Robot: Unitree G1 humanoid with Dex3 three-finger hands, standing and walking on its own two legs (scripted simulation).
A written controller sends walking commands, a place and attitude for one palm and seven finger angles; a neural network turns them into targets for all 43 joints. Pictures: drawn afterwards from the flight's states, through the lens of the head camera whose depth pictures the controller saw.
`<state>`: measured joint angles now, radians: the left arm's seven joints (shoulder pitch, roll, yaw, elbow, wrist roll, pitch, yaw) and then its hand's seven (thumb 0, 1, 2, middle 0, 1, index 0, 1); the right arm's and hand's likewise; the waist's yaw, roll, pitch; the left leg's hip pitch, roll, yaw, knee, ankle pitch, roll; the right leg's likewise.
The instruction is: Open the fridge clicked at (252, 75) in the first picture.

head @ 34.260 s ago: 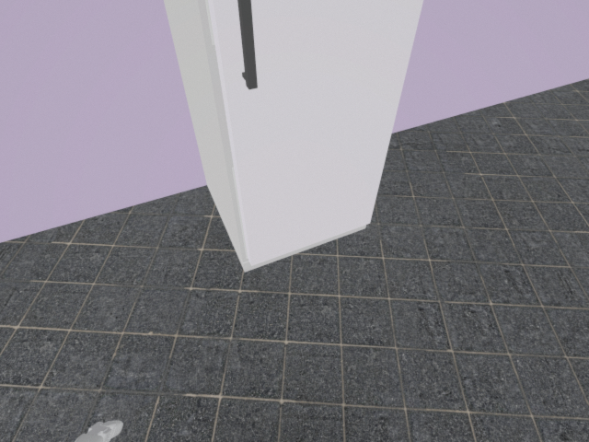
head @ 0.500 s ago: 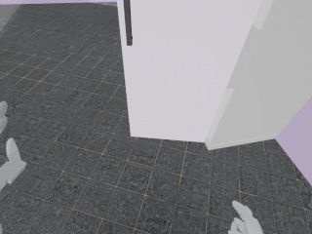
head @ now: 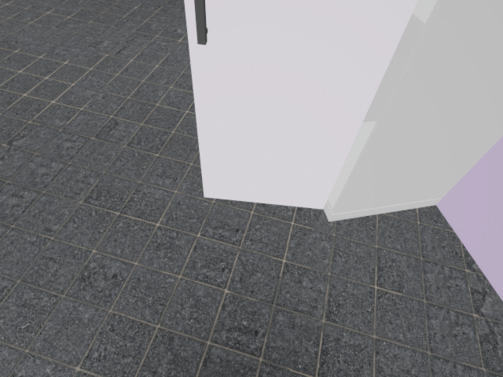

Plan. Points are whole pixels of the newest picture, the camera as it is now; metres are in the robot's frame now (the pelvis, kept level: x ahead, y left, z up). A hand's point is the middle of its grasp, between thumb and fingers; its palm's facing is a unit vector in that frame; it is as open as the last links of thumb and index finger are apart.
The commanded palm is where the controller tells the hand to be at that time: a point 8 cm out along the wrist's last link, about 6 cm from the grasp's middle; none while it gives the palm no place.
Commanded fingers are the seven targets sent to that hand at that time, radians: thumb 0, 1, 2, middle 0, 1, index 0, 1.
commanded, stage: let the arm hang, fingers relaxed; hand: left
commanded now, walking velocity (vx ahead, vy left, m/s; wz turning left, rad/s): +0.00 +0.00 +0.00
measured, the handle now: out of the picture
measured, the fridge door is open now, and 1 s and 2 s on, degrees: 74 74 74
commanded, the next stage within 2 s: look to check the result in 0.68 s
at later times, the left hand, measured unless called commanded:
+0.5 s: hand out of the picture +0.13 +0.25 -0.13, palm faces -0.04 -0.93 -0.37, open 7.4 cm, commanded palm none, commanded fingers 0.00 0.90 0.90 -0.20 -0.30 -0.20 -0.30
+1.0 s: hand out of the picture +0.11 +0.23 -0.15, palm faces -0.04 -0.94 -0.34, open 7.4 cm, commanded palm none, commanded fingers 0.00 0.90 0.90 -0.20 -0.30 -0.20 -0.30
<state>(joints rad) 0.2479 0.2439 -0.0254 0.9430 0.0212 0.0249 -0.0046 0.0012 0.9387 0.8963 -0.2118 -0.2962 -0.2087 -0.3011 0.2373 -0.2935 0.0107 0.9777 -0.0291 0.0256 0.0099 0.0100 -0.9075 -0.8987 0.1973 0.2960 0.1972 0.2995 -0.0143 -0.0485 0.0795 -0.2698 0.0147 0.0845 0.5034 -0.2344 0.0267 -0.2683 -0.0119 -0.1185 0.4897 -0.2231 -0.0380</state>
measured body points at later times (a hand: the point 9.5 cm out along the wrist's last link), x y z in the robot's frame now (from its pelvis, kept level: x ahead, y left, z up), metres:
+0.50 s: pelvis +0.03 +0.00 +0.01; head +0.03 -0.01 +0.46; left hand +0.13 +0.30 -0.11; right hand +0.09 -0.28 -0.13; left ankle +0.02 +0.10 -0.74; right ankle +0.03 -0.10 -0.74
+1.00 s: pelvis +0.05 -0.01 +0.01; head +0.06 -0.02 +0.46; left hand +0.12 +0.28 -0.12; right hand +0.11 -0.31 -0.13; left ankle +0.02 +0.10 -0.74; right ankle +0.03 -0.10 -0.74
